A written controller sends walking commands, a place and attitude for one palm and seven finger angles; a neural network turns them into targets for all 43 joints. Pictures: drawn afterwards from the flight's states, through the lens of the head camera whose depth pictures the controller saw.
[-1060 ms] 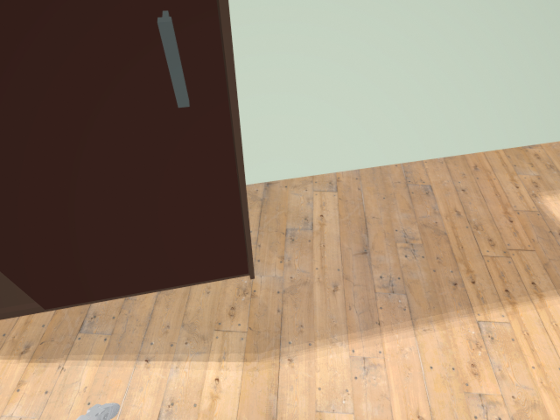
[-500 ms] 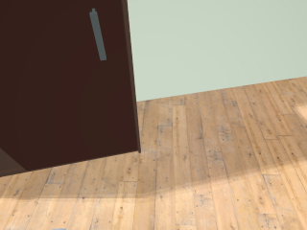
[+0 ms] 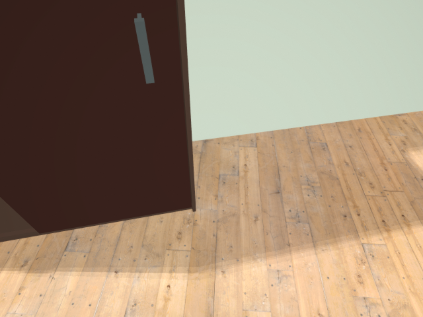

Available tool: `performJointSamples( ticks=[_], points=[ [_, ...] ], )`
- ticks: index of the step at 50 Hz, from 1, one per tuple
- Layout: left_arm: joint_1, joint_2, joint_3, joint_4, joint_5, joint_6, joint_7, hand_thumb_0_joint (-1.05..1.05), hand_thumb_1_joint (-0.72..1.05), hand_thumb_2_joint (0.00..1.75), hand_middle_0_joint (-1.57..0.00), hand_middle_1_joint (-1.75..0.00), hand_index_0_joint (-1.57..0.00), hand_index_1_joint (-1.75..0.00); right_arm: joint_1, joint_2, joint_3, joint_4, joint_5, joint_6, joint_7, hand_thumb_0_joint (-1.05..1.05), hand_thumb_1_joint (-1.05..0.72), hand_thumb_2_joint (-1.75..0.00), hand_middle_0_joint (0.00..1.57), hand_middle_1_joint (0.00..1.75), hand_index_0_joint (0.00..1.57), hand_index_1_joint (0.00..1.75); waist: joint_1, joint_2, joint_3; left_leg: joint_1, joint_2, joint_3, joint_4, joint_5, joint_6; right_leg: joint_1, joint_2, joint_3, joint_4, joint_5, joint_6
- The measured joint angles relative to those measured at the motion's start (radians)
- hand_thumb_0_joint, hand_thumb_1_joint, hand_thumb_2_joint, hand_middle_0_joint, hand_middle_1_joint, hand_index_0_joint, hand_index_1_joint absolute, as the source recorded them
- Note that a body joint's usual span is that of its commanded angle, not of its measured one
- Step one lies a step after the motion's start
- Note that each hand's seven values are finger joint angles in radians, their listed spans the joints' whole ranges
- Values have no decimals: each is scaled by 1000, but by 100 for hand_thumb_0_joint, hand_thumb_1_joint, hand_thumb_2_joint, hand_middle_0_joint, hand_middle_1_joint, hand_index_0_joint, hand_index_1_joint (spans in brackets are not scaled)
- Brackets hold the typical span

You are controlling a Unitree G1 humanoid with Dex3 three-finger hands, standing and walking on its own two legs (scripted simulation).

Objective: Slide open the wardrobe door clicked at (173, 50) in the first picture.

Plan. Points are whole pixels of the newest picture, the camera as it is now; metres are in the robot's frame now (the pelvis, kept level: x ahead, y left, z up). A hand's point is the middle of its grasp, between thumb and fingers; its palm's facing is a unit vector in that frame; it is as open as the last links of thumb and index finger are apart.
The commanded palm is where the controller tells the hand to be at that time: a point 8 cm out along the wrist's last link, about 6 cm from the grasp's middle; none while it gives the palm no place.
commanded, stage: look at it before walking up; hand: right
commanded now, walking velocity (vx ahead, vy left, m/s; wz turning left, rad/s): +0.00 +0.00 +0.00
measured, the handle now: (144, 49) +0.72 +0.23 +0.16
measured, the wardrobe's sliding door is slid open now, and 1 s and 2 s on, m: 0.00 0.00 0.00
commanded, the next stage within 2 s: turn to face it in 0.38 s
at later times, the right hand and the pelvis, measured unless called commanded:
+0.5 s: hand out of the picture +0.07 -0.25 -0.16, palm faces -0.03 +0.94 -0.34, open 7.4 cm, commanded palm none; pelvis +0.00 +0.00 +0.00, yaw +0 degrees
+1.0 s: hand out of the picture +0.06 -0.19 -0.19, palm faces -0.14 +0.97 -0.21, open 7.4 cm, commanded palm none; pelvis -0.02 -0.01 -0.02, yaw +7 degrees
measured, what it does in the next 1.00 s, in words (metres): stands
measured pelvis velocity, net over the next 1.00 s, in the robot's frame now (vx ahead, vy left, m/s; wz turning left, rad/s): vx -0.02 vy -0.01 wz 0.12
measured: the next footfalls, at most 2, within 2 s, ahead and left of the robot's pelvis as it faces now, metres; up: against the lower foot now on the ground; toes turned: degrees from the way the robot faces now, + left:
right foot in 1.52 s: +0.09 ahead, -0.11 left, +0.00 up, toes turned +9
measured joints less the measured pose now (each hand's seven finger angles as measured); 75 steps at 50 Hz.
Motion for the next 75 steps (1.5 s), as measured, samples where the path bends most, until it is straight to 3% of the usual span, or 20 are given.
performJointSamples(
  ticks=[32, 45, 55, 59, 62, 65, 68, 71, 75],
  points=[
    [-1, -5, 3, -8, 0, 3, 9, 0, 90, 90, -21, -30, -21, -30, 20, 0, -9, -1, 0, 12, -4, 1, -90, -90, 20, 30, 20, 30, -12, 0, 11, -13, -12, -17, 0, 8, 3, -8, -12, -18, 7, -4, 5],
    [57, -112, 21, -87, 1, 34, 17, 0, 90, 90, -21, -30, -21, -30, 82, 99, -17, -89, -9, 55, -1, 1, -90, -90, 20, 30, 20, 30, -1, 7, 29, -149, -49, -92, 177, -49, 1, -115, -45, -93, 190, -96, 3],
    [122, -140, 43, -90, 3, 34, 20, 0, 90, 90, -21, -30, -21, -30, 86, 133, -30, -129, -11, 59, -2, 1, -90, -90, 20, 30, 20, 30, 18, 24, 30, -229, -55, -128, 254, -62, -9, -173, -49, -137, 258, -127, -14],
    [127, -141, 50, -88, 10, 31, 24, 0, 90, 90, -21, -30, -21, -30, 88, 131, -48, -133, -13, 63, -3, 1, -90, -90, 20, 30, 20, 30, 9, 14, 38, -260, -32, -29, 413, -190, -4, -158, -67, -171, 276, -145, -16],
    [132, -136, 50, -89, 12, 36, 23, 0, 90, 90, -21, -30, -21, -30, 111, 130, -56, -140, -18, 40, -2, 1, -90, -90, 20, 30, 20, 30, 0, -7, 25, -197, -23, 11, 291, -110, 12, -183, -94, -176, 355, -187, -1],
    [121, -127, 53, -85, 10, 55, 19, 0, 90, 90, -21, -30, -21, -30, 131, 144, -52, -129, -17, 25, -6, 0, -90, -90, 20, 30, 20, 30, -2, -38, 14, -182, -50, 24, 272, -120, 37, -270, -82, -79, 573, -297, 9],
    [109, -127, 53, -93, 16, 50, 6, 1, 91, 90, -20, -30, -20, -30, 167, 153, -51, -113, -18, 19, -8, 0, -90, -90, 20, 30, 20, 30, -9, -30, -5, -141, -58, 8, 178, -84, 42, -323, -69, -56, 673, -249, 14],
    [103, -134, 52, -114, 16, 30, 3, 1, 91, 90, -20, -30, -20, -30, 197, 153, -52, -93, -21, 14, -4, 0, -90, -90, 20, 30, 20, 30, -11, -7, -22, -107, -54, -12, 107, -54, 38, -312, -68, -71, 584, -229, 16],
    [106, -143, 44, -136, 11, -7, 12, 0, 90, 90, -20, -30, -20, -30, 227, 145, -61, -74, -17, 20, 6, 1, -90, -90, 20, 30, 20, 30, -19, 22, -35, -99, -55, -38, 125, -79, 18, -197, -62, -95, 283, -154, 10]
  ],
)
